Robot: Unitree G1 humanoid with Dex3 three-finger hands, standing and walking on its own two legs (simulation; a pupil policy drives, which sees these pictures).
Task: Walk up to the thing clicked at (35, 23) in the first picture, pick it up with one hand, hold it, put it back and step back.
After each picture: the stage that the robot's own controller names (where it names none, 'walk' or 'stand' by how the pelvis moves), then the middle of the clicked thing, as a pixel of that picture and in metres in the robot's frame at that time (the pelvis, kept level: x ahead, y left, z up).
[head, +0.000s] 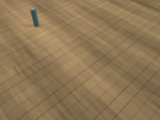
stand; (34, 17) +1.82 +0.59 -0.66
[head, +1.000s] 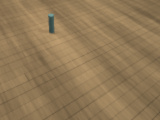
walk; (51, 23) +1.75 +0.29 -0.64
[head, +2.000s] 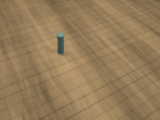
walk; (60, 43) +1.25 +0.16 -0.65
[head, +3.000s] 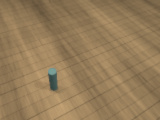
walk; (53, 79) +0.80 +0.20 -0.65
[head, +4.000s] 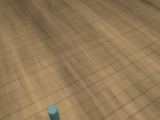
walk; (54, 116) +0.50 +0.19 -0.63
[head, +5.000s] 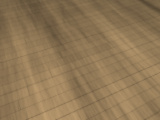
stand; out of the picture +0.40 +0.14 -0.65
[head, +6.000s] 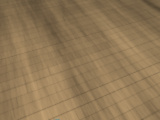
stand; out of the picture +0.40 +0.15 -0.66
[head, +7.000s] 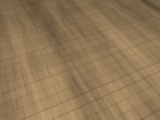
stand; out of the picture +0.40 +0.15 -0.66
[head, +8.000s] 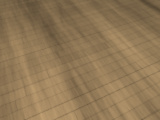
stand; out of the picture +0.39 +0.16 -0.66
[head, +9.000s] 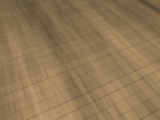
stand; out of the picture +0.38 +0.17 -0.66
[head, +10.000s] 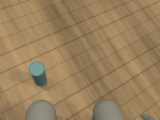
go down; (39, 75) +0.44 +0.17 -0.39
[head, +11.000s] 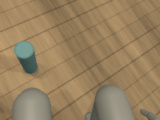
go down; (27, 59) +0.47 +0.20 -0.28
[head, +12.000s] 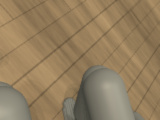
close in; out of the picture +0.45 +0.24 -0.17
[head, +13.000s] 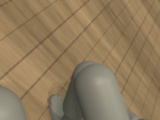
close; out of the picture +0.45 +0.26 -0.16
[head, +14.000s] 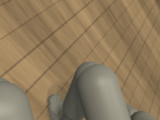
lift; out of the picture +0.41 +0.23 -0.17
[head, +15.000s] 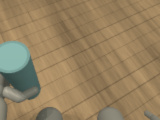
lift; (23, 77) +0.33 +0.18 +0.04
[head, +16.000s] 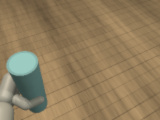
hold; (31, 87) +0.31 +0.16 +0.05
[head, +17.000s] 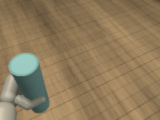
hold; (33, 88) +0.31 +0.16 +0.05
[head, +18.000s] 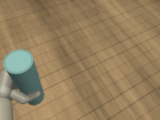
crouch; (28, 82) +0.34 +0.17 +0.00
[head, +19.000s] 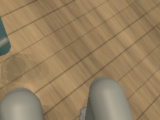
lower; out of the picture +0.49 +0.21 -0.03
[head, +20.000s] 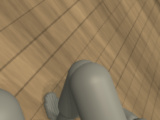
lower; out of the picture +0.46 +0.27 -0.16
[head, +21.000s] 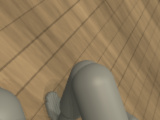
lower; out of the picture +0.45 +0.27 -0.17
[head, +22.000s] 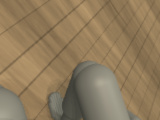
lower; out of the picture +0.44 +0.27 -0.17
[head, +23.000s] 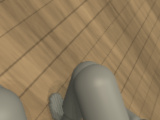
lower; out of the picture +0.43 +0.27 -0.17
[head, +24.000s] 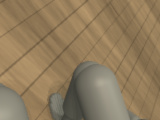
open; out of the picture +0.44 +0.26 -0.16
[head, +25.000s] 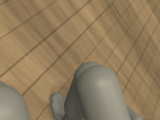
stand; out of the picture +0.43 +0.26 -0.17
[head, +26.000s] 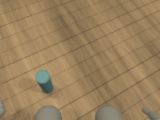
walk; (45, 83) +0.44 +0.17 -0.43
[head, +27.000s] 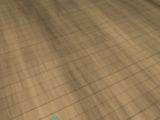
stand; out of the picture +0.40 +0.15 -0.60
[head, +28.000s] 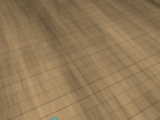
stand; out of the picture +0.40 +0.15 -0.60
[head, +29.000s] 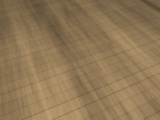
stand; out of the picture +0.41 +0.14 -0.65
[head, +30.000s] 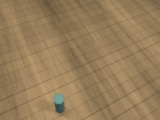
walk; (59, 104) +0.45 +0.10 -0.64
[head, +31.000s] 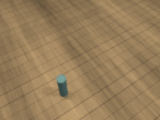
walk; (62, 86) +0.63 +0.15 -0.63
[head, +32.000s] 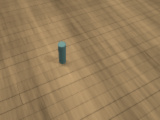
walk; (62, 53) +0.99 +0.15 -0.63
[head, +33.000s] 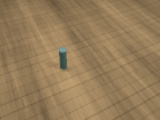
stand; (63, 58) +1.04 +0.16 -0.65
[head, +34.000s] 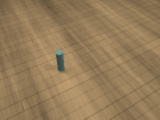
stand; (60, 60) +1.05 +0.19 -0.66
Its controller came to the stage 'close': yes
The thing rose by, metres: 0.70
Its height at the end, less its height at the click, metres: +0.00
